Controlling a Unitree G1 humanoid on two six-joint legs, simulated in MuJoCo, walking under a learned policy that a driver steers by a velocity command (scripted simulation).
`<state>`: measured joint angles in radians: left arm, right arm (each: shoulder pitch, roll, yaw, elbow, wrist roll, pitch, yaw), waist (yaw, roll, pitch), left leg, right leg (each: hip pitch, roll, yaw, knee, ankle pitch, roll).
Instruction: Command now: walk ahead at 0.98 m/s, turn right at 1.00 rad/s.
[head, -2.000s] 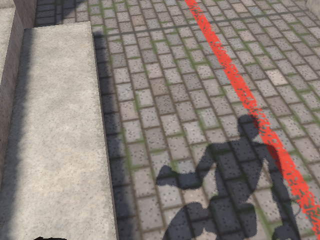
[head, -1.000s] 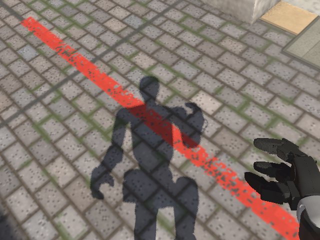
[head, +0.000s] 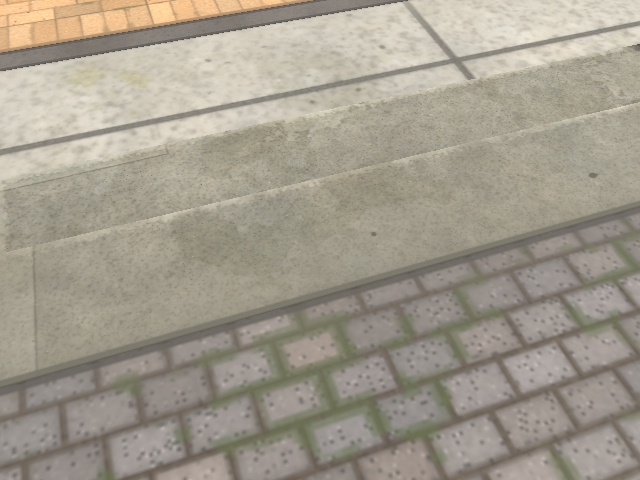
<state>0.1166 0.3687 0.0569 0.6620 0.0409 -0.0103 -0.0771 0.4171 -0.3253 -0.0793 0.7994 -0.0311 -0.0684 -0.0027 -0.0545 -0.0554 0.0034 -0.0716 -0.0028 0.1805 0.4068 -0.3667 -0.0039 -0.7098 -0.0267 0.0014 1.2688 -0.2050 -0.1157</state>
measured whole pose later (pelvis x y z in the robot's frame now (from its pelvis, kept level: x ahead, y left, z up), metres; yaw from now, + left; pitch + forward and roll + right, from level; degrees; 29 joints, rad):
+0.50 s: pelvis +0.47 -0.06 +0.00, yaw -28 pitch +2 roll -1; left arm 0.46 0.32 0.06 0.83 0.01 -0.06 -0.01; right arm 0.03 -0.28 0.01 0.56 -0.04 -0.04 0.02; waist 0.08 0.00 0.05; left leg -0.74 0.15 -0.09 0.80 -0.10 -0.07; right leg 0.01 0.22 0.18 0.35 -0.35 -0.17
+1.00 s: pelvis +0.89 -0.27 -0.02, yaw -55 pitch +2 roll +1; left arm -0.11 0.28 -0.01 0.59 0.04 -0.02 -0.09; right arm 0.58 -0.26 -0.03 0.92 -0.03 -0.08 -0.01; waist -0.09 -0.02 0.05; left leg 0.26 0.01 0.31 0.20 -0.44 -0.05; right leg -0.74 0.03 -0.12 0.79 -0.07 -0.18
